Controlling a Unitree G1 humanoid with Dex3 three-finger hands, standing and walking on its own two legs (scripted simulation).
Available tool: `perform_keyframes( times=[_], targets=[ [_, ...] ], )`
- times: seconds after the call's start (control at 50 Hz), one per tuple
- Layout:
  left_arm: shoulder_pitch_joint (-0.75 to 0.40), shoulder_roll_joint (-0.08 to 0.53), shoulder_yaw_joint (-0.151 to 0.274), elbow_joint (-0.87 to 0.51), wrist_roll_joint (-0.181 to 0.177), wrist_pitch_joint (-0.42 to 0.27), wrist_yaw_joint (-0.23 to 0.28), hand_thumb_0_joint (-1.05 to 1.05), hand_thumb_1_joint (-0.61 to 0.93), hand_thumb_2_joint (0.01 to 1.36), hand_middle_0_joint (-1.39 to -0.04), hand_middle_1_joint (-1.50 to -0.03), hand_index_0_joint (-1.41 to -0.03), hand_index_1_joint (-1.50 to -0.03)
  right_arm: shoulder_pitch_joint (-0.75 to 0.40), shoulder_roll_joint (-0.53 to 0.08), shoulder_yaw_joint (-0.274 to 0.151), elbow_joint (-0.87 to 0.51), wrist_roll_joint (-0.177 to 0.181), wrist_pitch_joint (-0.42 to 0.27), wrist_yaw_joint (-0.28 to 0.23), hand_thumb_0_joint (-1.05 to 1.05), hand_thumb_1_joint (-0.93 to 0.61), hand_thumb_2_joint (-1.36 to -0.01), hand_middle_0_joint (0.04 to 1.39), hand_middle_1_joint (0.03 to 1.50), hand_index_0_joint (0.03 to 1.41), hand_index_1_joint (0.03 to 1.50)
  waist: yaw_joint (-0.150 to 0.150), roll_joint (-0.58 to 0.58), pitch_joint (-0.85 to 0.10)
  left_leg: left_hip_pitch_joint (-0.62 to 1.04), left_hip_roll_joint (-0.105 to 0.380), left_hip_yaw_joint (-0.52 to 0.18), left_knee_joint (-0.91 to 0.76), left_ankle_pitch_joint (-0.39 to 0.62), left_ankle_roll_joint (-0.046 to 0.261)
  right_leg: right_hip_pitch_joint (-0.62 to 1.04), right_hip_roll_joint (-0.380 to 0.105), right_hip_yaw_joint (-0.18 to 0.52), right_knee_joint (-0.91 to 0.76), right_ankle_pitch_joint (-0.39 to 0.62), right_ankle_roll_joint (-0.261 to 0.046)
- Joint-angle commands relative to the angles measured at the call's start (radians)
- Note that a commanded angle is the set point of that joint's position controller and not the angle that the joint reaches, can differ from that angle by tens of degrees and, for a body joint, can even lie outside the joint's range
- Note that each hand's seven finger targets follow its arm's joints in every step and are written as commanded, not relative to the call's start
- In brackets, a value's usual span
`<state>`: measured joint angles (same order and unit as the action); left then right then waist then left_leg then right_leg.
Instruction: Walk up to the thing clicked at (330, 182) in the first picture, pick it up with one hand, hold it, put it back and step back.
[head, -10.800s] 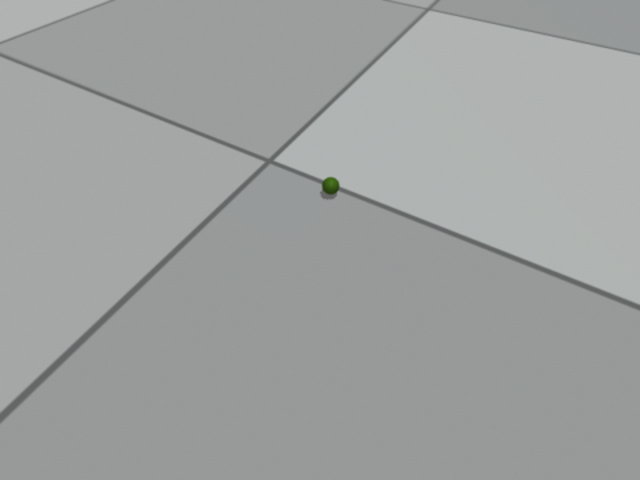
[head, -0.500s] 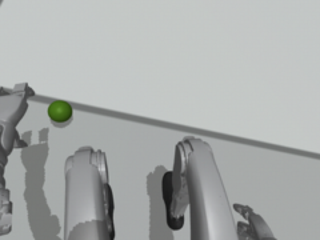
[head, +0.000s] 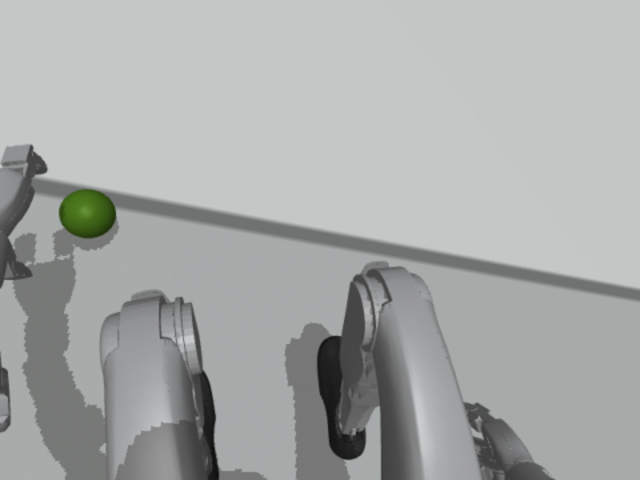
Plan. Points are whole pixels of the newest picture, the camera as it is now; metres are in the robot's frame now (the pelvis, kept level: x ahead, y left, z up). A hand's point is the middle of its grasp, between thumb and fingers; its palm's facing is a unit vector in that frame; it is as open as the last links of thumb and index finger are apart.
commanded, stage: rise first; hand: left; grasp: from above
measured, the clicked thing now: (88, 213) +0.48 +0.29 -0.30
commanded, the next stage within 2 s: none
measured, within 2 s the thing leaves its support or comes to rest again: neither
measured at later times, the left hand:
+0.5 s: hand (21, 223) +0.43 +0.33 -0.18, palm faces -0.44 -0.08 -0.89, open 14.2 cm
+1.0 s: hand (19, 218) +0.44 +0.33 -0.19, palm faces -0.44 -0.08 -0.90, open 14.1 cm
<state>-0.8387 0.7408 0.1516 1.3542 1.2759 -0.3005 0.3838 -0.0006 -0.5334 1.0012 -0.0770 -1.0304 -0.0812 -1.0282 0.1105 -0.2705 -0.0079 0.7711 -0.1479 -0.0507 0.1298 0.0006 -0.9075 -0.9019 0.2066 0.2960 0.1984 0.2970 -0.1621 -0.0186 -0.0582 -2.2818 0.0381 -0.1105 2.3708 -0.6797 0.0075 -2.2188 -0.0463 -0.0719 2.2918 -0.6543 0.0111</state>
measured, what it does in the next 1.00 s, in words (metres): stands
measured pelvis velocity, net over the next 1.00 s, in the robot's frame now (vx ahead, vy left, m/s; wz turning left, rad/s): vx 0.00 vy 0.00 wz -0.03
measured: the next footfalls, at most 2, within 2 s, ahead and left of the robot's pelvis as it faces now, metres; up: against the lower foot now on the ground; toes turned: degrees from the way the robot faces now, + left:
none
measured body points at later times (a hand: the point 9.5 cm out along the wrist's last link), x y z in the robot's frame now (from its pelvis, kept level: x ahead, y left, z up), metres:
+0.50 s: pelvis +0.01 +0.00 -0.01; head +0.24 +0.08 +0.37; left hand +0.45 +0.33 -0.13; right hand +0.07 -0.28 -0.12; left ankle +0.08 +0.13 -0.31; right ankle +0.11 -0.13 -0.31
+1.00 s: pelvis +0.00 +0.00 -0.02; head +0.25 +0.08 +0.35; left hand +0.46 +0.33 -0.14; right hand +0.07 -0.28 -0.12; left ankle +0.08 +0.13 -0.31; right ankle +0.11 -0.13 -0.31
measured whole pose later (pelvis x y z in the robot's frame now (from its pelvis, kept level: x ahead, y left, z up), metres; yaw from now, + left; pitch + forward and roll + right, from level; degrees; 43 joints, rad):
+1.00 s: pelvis +0.00 +0.00 -0.02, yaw -2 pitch +33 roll -9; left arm -0.87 0.81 0.17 1.39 1.28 -0.30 0.40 0.00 -0.55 1.03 -0.13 -0.96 -0.10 -1.00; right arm 0.13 -0.28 0.03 0.77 -0.17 -0.06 0.15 0.00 -0.91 -0.90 0.21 0.30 0.20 0.30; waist -0.20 -0.02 -0.02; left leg -2.34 0.03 -0.13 2.44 -0.70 0.01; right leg -2.26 -0.04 -0.08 2.34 -0.67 0.02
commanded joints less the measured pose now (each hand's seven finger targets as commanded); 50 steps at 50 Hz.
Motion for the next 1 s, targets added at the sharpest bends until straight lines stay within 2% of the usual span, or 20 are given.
perform_keyframes(
  times=[0.0, 0.06, 0.08, 0.1, 0.18, 0.34, 0.44, 0.46, 0.5, 0.56, 0.58, 0.6, 0.64, 0.74, 0.84, 0.88, 0.9, 0.92, 0.96, 0.98],
  targets=[
    [-0.274, 0.28, 0.035, -0.122, -0.015, 0.003, 0.042, 0.0, -0.543, 0.998, -0.066, -1.043, -0.074, -1.035, 0.192, -0.232, -0.071, -0.017, -0.002, -0.005, -0.01, 0.0, -0.905, -0.906, 0.2, 0.3, 0.2, 0.3, 0.001, 0.234, -0.67, 0.497, -0.041, 0.084, -0.241, 0.139, 0.027, 0.302, 0.056, -0.054, -0.234, 0.139, -0.044],
    [-0.285, 0.309, 0.054, -0.128, -0.015, 0.006, 0.05, 0.0, -0.548, 1.001, -0.064, -1.037, -0.07, -1.031, 0.202, -0.241, -0.071, -0.01, -0.006, -0.006, -0.011, 0.0, -0.904, -0.905, 0.2, 0.3, 0.2, 0.3, -0.001, 0.245, -0.682, 0.501, -0.039, 0.082, -0.231, 0.157, 0.027, 0.304, 0.055, -0.055, -0.22, 0.159, -0.043],
    [-0.264, 0.297, 0.042, -0.111, -0.011, 0.009, 0.049, 0.0, -0.544, 0.996, -0.065, -1.048, -0.074, -1.038, 0.203, -0.236, -0.069, -0.012, -0.005, -0.007, -0.009, 0.0, -0.906, -0.906, 0.2, 0.3, 0.2, 0.3, 0.003, 0.246, -0.667, 0.499, -0.039, 0.083, -0.233, 0.156, 0.026, 0.309, 0.055, -0.055, -0.221, 0.157, -0.045],
    [-0.269, 0.289, 0.043, -0.112, -0.013, 0.011, 0.049, 0.0, -0.541, 0.995, -0.063, -1.043, -0.073, -1.033, 0.211, -0.241, -0.07, -0.01, -0.006, -0.007, -0.009, 0.0, -0.904, -0.905, 0.2, 0.3, 0.2, 0.3, -0.011, 0.234, -0.662, 0.499, -0.037, 0.078, -0.23, 0.16, 0.027, 0.298, 0.054, -0.06, -0.216, 0.162, -0.043],
    [-0.265, 0.306, 0.049, -0.113, -0.016, 0.014, 0.048, 0.0, -0.55, 1.002, -0.063, -1.045, -0.07, -1.038, 0.213, -0.247, -0.063, -0.014, -0.007, -0.008, -0.006, 0.0, -0.905, -0.906, 0.2, 0.3, 0.2, 0.3, -0.009, 0.248, -0.656, 0.503, -0.036, 0.074, -0.229, 0.159, 0.026, 0.291, 0.054, -0.064, -0.209, 0.163, -0.043],
    [-0.252, 0.29, 0.038, -0.119, -0.018, 0.016, 0.051, 0.0, -0.562, 1.016, -0.07, -1.023, -0.066, -1.027, 0.22, -0.248, -0.056, -0.011, -0.004, -0.007, -0.001, 0.0, -0.905, -0.905, 0.2, 0.3, 0.2, 0.3, -0.012, 0.268, -0.648, 0.505, -0.037, 0.071, -0.225, 0.167, 0.021, 0.28, 0.056, -0.065, -0.199, 0.168, -0.046],
    [-0.293, 0.305, 0.043, -0.121, -0.016, 0.013, 0.058, 0.0, -0.565, 1.021, -0.069, -1.021, -0.063, -1.027, 0.214, -0.256, -0.055, -0.012, -0.002, -0.008, 0.002, 0.0, -0.903, -0.905, 0.2, 0.3, 0.2, 0.3, -0.029, 0.286, -0.647, 0.508, -0.032, 0.053, -0.225, 0.159, 0.018, 0.248, 0.055, -0.074, -0.18, 0.166, -0.044],
    [-0.281, 0.298, 0.033, -0.112, -0.013, 0.014, 0.058, 0.0, -0.566, 1.021, -0.074, -1.023, -0.066, -1.031, 0.213, -0.25, -0.053, -0.014, -0.001, -0.009, 0.003, 0.0, -0.905, -0.906, 0.2, 0.3, 0.2, 0.3, -0.022, 0.288, -0.635, 0.507, -0.033, 0.057, -0.226, 0.15, 0.018, 0.243, 0.056, -0.073, -0.186, 0.156, -0.047],
    [-0.28, 0.286, 0.028, -0.09, -0.01, 0.013, 0.059, 0.0, -0.56, 1.018, -0.069, -1.022, -0.065, -1.026, 0.219, -0.254, -0.05, -0.01, -0.002, -0.013, 0.005, 0.0, -0.903, -0.904, 0.2, 0.3, 0.2, 0.3, -0.032, 0.287, -0.617, 0.51, -0.033, 0.051, -0.228, 0.157, 0.017, 0.231, 0.053, -0.077, -0.179, 0.161, -0.042],
    [-0.291, 0.307, 0.039, -0.108, -0.008, 0.01, 0.063, 0.0, -0.569, 1.028, -0.076, -1.009, -0.063, -1.022, 0.222, -0.257, -0.048, -0.015, -0.003, -0.014, 0.007, 0.0, -0.904, -0.905, 0.2, 0.3, 0.2, 0.3, -0.033, 0.293, -0.649, 0.512, -0.035, 0.056, -0.216, 0.174, 0.018, 0.254, 0.056, -0.077, -0.177, 0.177, -0.042],
    [-0.277, 0.3, 0.039, -0.104, -0.009, 0.012, 0.064, 0.0, -0.611, 1.105, -0.108, -0.969, -0.048, -1.031, 0.227, -0.259, -0.047, -0.015, -0.005, -0.015, 0.01, 0.0, -0.906, -0.904, 0.2, 0.3, 0.2, 0.3, -0.037, 0.296, -0.645, 0.52, -0.035, 0.059, -0.21, 0.193, 0.019, 0.266, 0.053, -0.076, -0.176, 0.195, -0.037],
    [-0.276, 0.303, 0.044, -0.099, -0.011, 0.013, 0.065, 0.0, -0.567, 1.039, -0.089, -1.001, -0.066, -1.024, 0.219, -0.259, -0.044, -0.017, -0.009, -0.015, 0.01, 0.0, -0.902, -0.903, 0.2, 0.3, 0.2, 0.3, -0.034, 0.294, -0.641, 0.509, -0.035, 0.06, -0.21, 0.189, 0.02, 0.262, 0.055, -0.077, -0.176, 0.19, -0.037],
    [-0.285, 0.327, 0.053, -0.09, -0.011, 0.014, 0.067, 0.0, -0.561, 1.032, -0.104, -0.991, -0.079, -1.016, 0.213, -0.258, -0.045, -0.016, -0.003, -0.013, 0.009, 0.0, -0.905, -0.904, 0.2, 0.3, 0.2, 0.3, -0.028, 0.288, -0.653, 0.503, -0.035, 0.06, -0.205, 0.179, 0.019, 0.26, 0.057, -0.074, -0.175, 0.182, -0.041],
    [-0.287, 0.333, 0.06, -0.052, -0.008, 0.011, 0.068, 0.0, -0.575, 1.044, -0.105, -0.979, -0.072, -1.013, 0.222, -0.261, -0.034, -0.015, -0.014, -0.013, 0.013, 0.0, -0.905, -0.905, 0.2, 0.3, 0.2, 0.3, -0.045, 0.269, -0.616, 0.465, -0.039, 0.063, -0.193, 0.166, 0.025, 0.264, 0.057, -0.078, -0.173, 0.173, -0.038],
    [-0.288, 0.369, 0.076, -0.073, -0.009, 0.002, 0.063, 0.0, -0.564, 1.035, -0.119, -0.963, -0.084, -0.999, 0.22, -0.264, -0.032, -0.016, -0.019, -0.011, 0.012, 0.0, -0.906, -0.905, 0.2, 0.3, 0.2, 0.3, -0.033, 0.259, -0.644, 0.453, -0.04, 0.07, -0.177, 0.163, 0.027, 0.294, 0.058, -0.072, -0.178, 0.174, -0.037],
    [-0.301, 0.342, 0.049, -0.091, -0.007, 0.001, 0.054, 0.0, -0.56, 1.033, -0.123, -0.96, -0.087, -0.997, 0.21, -0.259, -0.034, -0.015, -0.021, -0.012, 0.011, 0.0, -0.905, -0.904, 0.2, 0.3, 0.2, 0.3, -0.04, 0.297, -0.642, 0.475, -0.038, 0.069, -0.185, 0.152, 0.023, 0.267, 0.059, -0.072, -0.178, 0.163, -0.04],
    [-0.302, 0.363, 0.063, -0.106, -0.003, -0.001, 0.053, 0.0, -0.559, 1.035, -0.137, -0.944, -0.095, -0.987, 0.214, -0.262, -0.034, -0.016, -0.022, -0.01, 0.011, 0.0, -0.906, -0.905, 0.2, 0.3, 0.2, 0.3, -0.032, 0.31, -0.665, 0.486, -0.039, 0.067, -0.189, 0.163, 0.021, 0.276, 0.06, -0.075, -0.176, 0.168, -0.04],
    [-0.283, 0.347, 0.056, -0.097, -0.008, 0.0, 0.05, 0.0, -0.557, 1.029, -0.133, -0.947, -0.094, -0.987, 0.214, -0.262, -0.04, -0.019, -0.015, -0.009, 0.011, 0.0, -0.906, -0.905, 0.2, 0.3, 0.2, 0.3, -0.026, 0.303, -0.663, 0.494, -0.037, 0.061, -0.197, 0.158, 0.018, 0.261, 0.06, -0.079, -0.17, 0.16, -0.044],
    [-0.276, 0.324, 0.037, -0.095, -0.009, 0.004, 0.048, 0.0, -0.555, 1.029, -0.127, -0.951, -0.092, -0.987, 0.214, -0.259, -0.038, -0.015, -0.017, -0.008, 0.012, 0.0, -0.905, -0.904, 0.2, 0.3, 0.2, 0.3, -0.035, 0.308, -0.652, 0.493, -0.038, 0.065, -0.191, 0.173, 0.019, 0.264, 0.061, -0.078, -0.172, 0.179, -0.042],
    [-0.307, 0.342, 0.05, -0.124, -0.013, 0.001, 0.049, 0.0, -0.557, 1.032, -0.131, -0.943, -0.092, -0.984, 0.217, -0.264, -0.039, -0.016, -0.019, -0.006, 0.011, 0.0, -0.904, -0.904, 0.2, 0.3, 0.2, 0.3, -0.043, 0.298, -0.662, 0.485, -0.038, 0.06, -0.193, 0.172, 0.021, 0.268, 0.06, -0.08, -0.174, 0.18, -0.041]
  ],
)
